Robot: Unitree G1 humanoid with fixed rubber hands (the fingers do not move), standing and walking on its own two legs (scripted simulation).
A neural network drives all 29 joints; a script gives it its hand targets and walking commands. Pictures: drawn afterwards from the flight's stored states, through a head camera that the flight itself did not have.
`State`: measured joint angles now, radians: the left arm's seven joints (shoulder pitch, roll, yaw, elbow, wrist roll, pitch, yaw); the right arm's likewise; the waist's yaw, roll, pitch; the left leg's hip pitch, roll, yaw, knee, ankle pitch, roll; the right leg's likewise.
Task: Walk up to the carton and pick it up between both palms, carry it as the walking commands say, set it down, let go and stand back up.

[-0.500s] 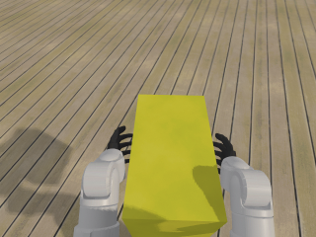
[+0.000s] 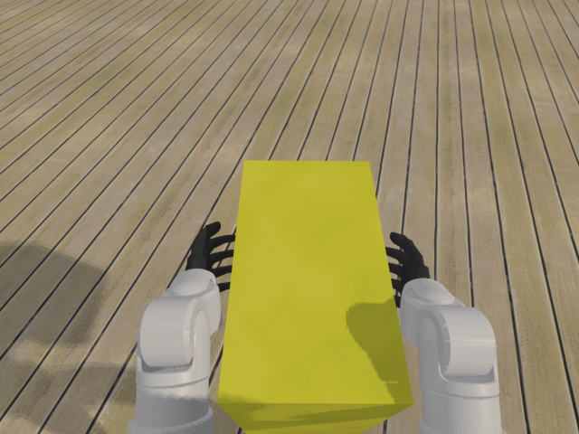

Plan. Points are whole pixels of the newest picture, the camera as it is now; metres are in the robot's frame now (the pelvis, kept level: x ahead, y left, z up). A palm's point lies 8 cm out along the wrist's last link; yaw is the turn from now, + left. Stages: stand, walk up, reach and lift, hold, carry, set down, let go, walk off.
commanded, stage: carry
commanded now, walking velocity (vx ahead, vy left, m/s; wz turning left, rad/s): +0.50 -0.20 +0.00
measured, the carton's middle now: (304, 305) +0.30 +0.00 +0.01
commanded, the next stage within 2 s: none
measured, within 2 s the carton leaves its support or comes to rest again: neither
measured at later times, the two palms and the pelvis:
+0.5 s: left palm (267, 141) +0.58 +0.06 +0.08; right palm (414, 145) +0.57 -0.20 +0.08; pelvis +0.29 -0.07 +0.01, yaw -1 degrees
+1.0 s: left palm (302, 62) +0.88 -0.01 +0.08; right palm (413, 58) +0.89 -0.27 +0.08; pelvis +0.60 -0.16 +0.00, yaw +0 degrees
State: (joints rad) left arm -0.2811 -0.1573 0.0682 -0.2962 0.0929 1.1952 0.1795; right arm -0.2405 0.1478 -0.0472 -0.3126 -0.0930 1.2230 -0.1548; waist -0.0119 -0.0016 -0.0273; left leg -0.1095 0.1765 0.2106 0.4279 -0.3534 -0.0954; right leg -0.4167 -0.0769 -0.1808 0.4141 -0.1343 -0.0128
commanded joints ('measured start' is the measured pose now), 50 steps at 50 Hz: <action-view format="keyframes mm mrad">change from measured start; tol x32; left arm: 1 -323 -1018 -641 21 -361 18 -273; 50 -457 -1019 -693 -8 -420 25 -301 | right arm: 1 -497 961 649 -89 381 -14 262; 50 -420 989 583 33 335 -36 243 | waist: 1 46 -68 -400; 29 -10 229 -335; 34 41 -362 -425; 50 -19 298 -365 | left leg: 1 -195 -13 7 355 132 83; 4 -660 -55 -132 743 -215 102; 15 40 -109 6 -38 262 132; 18 427 320 -715 -206 110 343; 28 206 104 -59 -98 599 142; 36 -649 -53 -145 773 -194 102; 47 92 -106 4 -33 250 127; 50 415 330 -728 -214 110 345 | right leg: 1 540 -110 136 -83 -85 -54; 3 729 -329 511 -159 47 -232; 13 480 -147 55 -100 261 -141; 21 -354 -43 213 668 -199 6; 31 317 70 -90 -40 76 -22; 35 756 -324 487 -122 177 -240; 45 468 -138 52 -90 268 -134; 50 -278 64 133 659 -279 -1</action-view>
